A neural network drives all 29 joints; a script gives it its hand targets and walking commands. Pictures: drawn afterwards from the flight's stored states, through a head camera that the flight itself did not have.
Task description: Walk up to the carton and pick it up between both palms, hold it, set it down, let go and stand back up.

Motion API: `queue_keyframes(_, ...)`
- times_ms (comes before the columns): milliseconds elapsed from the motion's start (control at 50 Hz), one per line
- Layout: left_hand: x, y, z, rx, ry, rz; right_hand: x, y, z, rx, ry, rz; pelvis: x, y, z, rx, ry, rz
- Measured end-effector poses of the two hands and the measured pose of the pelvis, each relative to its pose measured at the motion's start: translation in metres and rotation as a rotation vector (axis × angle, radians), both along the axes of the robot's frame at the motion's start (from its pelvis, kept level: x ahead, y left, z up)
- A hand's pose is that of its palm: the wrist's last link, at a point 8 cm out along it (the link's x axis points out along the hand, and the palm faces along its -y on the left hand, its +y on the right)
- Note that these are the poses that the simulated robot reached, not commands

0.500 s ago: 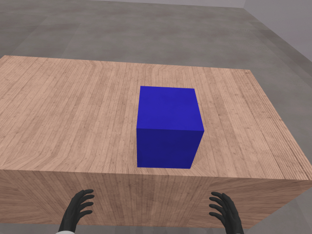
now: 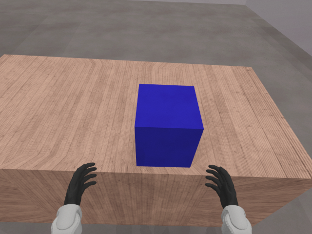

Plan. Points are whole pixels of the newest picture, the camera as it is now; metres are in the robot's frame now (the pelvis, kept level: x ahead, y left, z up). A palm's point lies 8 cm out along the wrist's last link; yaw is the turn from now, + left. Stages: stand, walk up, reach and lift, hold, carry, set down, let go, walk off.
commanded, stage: reach and lift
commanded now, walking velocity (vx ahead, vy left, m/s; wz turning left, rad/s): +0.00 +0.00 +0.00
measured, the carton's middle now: (165, 126) +0.47 -0.02 -0.02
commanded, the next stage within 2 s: none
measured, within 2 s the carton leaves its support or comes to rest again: neither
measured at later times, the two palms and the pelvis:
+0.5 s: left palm (78, 154) +0.31 +0.22 +0.04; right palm (223, 155) +0.32 -0.17 +0.04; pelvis +0.02 -0.01 +0.01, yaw +0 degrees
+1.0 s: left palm (81, 117) +0.39 +0.22 +0.10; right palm (221, 121) +0.40 -0.16 +0.10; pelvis +0.01 -0.01 +0.01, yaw +0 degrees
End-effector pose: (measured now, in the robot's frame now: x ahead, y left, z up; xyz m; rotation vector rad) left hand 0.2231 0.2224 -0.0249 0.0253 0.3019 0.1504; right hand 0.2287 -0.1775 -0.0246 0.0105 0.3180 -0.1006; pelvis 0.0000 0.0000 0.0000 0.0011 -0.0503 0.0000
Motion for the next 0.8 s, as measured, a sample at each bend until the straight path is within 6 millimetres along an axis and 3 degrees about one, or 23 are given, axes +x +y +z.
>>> queue_keyframes(220,0.053,-0.005,0.037,0.012,-0.03,-0.033,0.056,0.005,0.037,0.009,-0.056,0.006,0.012,-0.004,0.008,-0.005,0.008,-0.001)
queue_keyframes(500,0.086,0.0,0.062,0.0,-0.012,-0.021,0.092,0.007,0.062,0.017,-0.071,0.0,0.022,-0.008,0.013,-0.008,0.034,-0.002)
queue_keyframes(800,0.133,0.003,0.105,-0.018,-0.018,-0.016,0.139,0.009,0.1,0.008,-0.08,0.002,0.014,-0.007,0.014,-0.011,0.091,-0.007)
